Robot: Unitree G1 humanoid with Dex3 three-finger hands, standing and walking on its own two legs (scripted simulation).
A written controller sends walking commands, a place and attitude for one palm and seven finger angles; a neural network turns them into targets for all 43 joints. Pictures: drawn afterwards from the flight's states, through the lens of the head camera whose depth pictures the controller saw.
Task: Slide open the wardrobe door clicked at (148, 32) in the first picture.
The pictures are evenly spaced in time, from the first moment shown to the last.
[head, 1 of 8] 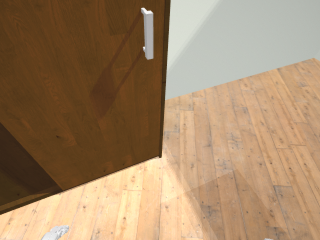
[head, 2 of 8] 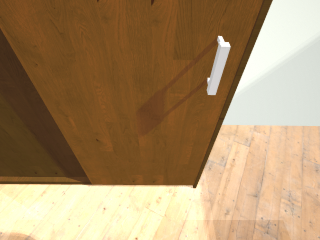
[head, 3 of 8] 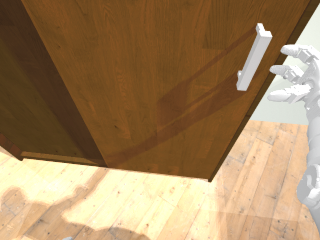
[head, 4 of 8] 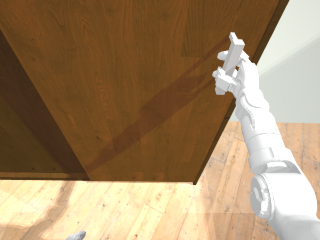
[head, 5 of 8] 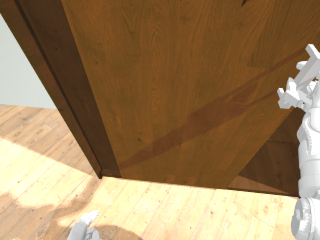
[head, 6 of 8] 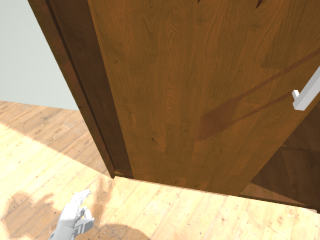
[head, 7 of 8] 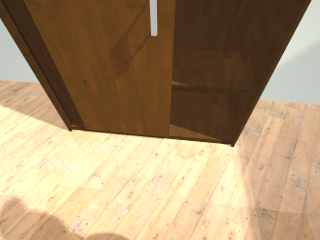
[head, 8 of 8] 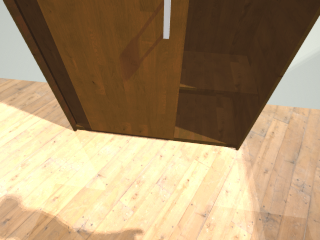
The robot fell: no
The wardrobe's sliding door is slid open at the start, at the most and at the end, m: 0.00 0.48 0.47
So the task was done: yes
